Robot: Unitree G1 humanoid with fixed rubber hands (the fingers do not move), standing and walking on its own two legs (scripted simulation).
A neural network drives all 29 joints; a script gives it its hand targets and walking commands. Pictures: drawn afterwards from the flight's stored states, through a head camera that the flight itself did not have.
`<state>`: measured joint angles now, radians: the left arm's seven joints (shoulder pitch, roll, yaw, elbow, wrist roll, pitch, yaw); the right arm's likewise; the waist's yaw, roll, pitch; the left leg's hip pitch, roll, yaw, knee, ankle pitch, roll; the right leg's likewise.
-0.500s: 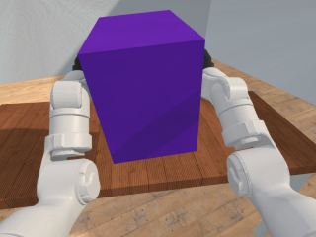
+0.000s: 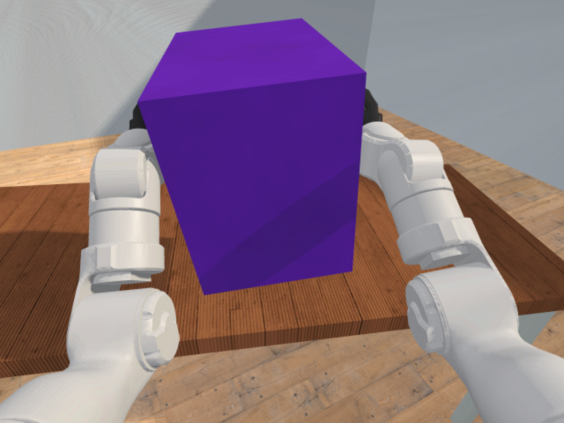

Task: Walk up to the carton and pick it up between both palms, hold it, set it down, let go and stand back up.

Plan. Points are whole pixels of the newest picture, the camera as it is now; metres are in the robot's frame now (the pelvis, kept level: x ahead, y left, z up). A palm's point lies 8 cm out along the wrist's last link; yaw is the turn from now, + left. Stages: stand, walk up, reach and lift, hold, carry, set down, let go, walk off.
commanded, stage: hold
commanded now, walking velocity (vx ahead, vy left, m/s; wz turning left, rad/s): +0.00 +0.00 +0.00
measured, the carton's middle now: (257, 143) +0.40 +0.00 +0.27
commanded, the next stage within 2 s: none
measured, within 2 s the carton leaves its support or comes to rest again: neither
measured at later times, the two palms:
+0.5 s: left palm (144, 145) +0.37 +0.15 +0.29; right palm (365, 138) +0.36 -0.14 +0.29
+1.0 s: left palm (146, 143) +0.37 +0.15 +0.29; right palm (367, 137) +0.36 -0.14 +0.29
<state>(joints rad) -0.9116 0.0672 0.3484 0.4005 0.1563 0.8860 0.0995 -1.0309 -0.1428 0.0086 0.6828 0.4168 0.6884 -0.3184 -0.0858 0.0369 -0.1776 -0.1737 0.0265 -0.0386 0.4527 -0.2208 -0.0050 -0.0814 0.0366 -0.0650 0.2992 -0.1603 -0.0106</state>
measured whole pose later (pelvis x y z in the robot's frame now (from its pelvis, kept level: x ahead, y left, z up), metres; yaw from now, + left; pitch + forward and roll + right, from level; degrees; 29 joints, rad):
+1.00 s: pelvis +0.00 +0.00 +0.00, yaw +0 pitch -3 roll -2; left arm -0.94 0.07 0.36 0.44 0.16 0.87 0.10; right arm -1.05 -0.14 0.00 0.71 0.41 0.69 -0.31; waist -0.08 0.04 -0.18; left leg -0.19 0.03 -0.04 0.45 -0.21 0.00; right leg -0.10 0.04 -0.06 0.30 -0.16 -0.01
